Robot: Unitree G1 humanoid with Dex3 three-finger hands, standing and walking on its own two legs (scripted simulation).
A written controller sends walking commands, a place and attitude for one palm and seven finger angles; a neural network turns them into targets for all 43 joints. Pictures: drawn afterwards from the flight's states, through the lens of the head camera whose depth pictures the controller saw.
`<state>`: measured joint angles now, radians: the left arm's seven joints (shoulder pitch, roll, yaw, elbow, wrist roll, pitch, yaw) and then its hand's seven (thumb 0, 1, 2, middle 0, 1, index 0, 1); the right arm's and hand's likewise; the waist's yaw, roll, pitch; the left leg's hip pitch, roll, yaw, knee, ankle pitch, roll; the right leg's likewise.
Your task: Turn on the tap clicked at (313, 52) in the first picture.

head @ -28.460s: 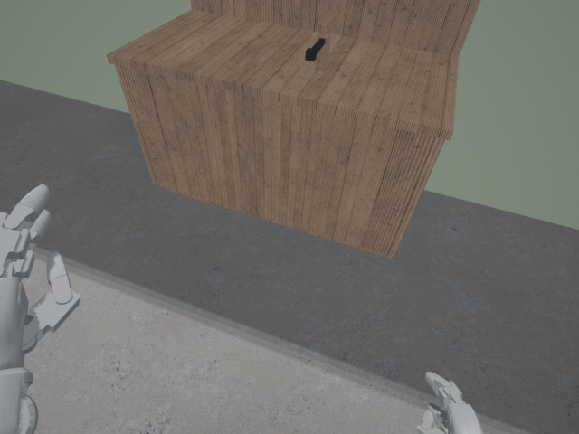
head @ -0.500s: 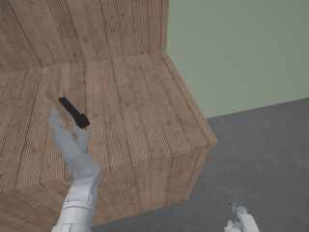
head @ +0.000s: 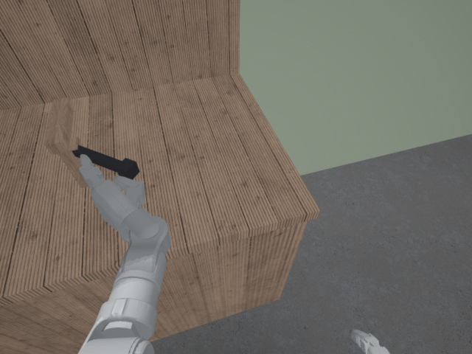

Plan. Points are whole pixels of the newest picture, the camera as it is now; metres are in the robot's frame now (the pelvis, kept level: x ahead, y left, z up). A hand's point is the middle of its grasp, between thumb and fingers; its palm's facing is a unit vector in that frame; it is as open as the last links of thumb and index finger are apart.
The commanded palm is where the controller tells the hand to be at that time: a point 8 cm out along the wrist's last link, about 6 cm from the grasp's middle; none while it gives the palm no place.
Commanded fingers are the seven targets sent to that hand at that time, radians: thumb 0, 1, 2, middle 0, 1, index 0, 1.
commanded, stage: push the lever round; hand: left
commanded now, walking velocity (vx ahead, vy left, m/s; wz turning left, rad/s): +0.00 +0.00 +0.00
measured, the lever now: (127, 169) +0.42 +0.22 +0.08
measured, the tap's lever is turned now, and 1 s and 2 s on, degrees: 49 74 75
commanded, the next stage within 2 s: lift the hand up off the lever in 0.84 s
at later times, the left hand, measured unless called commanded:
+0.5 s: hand (154, 174) +0.42 +0.17 +0.07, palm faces +0.79 -0.60 -0.12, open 7.5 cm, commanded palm +0.37 +0.18 +0.07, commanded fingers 0.00 0.90 0.90 -0.15 -0.15 -0.15 -0.15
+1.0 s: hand (159, 161) +0.45 +0.16 +0.07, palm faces +0.80 -0.58 -0.14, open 7.7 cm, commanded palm +0.39 +0.18 +0.08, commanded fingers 0.00 0.90 0.90 -0.15 -0.15 -0.15 -0.15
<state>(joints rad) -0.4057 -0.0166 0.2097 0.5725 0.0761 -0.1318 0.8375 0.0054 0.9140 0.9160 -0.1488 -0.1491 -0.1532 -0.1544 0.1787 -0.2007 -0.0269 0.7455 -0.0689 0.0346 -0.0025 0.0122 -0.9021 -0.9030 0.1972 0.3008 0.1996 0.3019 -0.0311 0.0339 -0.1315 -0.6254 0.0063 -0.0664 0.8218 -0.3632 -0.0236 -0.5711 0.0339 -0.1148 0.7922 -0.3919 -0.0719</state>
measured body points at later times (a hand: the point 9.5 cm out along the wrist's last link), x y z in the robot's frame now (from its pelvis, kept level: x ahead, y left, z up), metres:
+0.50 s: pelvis +0.01 -0.01 -0.01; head +0.04 -0.02 +0.44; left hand +0.37 +0.20 +0.08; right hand +0.14 -0.24 -0.13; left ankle +0.03 +0.13 -0.70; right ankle +0.00 -0.07 -0.70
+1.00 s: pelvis +0.01 -0.02 -0.01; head +0.06 -0.02 +0.44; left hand +0.40 +0.19 +0.08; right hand +0.10 -0.27 -0.14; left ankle +0.03 +0.13 -0.70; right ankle +0.00 -0.07 -0.70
